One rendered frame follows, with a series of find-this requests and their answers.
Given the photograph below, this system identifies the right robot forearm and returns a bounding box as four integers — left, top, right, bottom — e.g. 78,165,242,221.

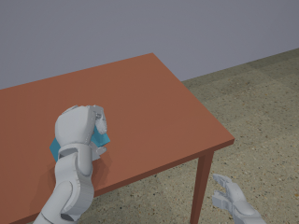
232,200,267,224

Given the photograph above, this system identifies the robot right hand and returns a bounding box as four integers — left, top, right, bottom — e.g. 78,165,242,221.
211,174,247,216

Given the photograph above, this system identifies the left robot forearm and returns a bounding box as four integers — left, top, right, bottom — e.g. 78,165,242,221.
33,143,94,224

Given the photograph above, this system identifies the robot left hand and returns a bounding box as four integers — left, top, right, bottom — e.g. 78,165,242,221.
54,105,107,161

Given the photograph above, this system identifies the sponge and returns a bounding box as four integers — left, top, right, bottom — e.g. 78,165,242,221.
50,125,110,162

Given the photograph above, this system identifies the table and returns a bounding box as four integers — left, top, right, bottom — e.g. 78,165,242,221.
0,52,235,224

